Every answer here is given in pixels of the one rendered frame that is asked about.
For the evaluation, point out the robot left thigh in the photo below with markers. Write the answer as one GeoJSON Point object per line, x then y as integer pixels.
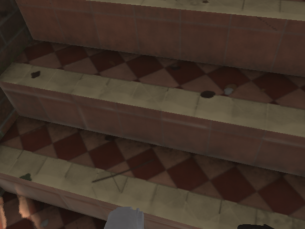
{"type": "Point", "coordinates": [125, 218]}

